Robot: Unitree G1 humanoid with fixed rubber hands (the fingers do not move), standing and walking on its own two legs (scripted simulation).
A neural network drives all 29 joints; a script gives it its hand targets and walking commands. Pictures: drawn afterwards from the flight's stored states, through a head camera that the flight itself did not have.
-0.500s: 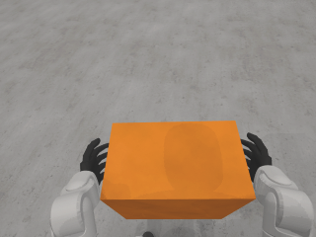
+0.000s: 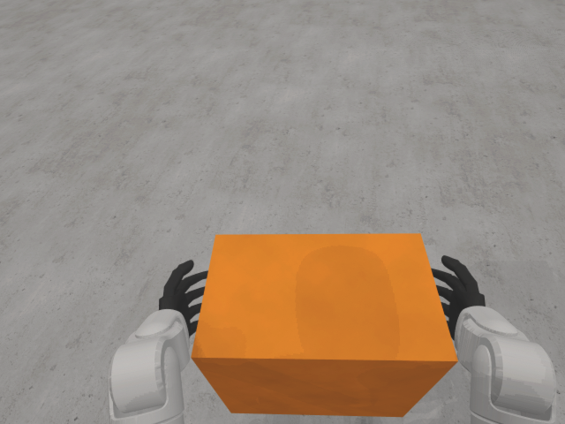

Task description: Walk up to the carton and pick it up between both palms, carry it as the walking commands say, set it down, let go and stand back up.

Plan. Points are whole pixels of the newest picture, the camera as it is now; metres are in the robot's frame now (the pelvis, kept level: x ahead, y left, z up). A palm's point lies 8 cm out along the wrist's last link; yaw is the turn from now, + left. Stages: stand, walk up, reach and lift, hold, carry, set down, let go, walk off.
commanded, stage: carry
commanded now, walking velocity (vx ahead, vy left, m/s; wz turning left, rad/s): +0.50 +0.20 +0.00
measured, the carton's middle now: (316, 332) +0.26 -0.01 -0.01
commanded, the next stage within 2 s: none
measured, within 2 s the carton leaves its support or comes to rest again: neither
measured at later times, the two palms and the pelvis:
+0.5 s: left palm (155, 166) +0.56 +0.29 +0.07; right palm (344, 166) +0.53 -0.07 +0.07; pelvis +0.30 +0.12 +0.01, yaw -4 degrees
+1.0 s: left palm (164, 110) +0.76 +0.32 +0.08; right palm (319, 102) +0.76 -0.04 +0.07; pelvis +0.51 +0.14 +0.00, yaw -1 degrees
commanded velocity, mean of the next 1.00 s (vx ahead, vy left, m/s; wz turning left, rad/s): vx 0.21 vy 0.08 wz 0.00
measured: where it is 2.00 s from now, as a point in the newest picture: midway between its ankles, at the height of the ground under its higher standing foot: (262, 330)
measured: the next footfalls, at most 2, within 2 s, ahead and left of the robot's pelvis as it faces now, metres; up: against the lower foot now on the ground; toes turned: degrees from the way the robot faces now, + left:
left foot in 0.28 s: +0.32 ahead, +0.22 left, +0.00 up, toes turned +9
right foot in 0.64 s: +0.53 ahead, +0.04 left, +0.00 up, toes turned -15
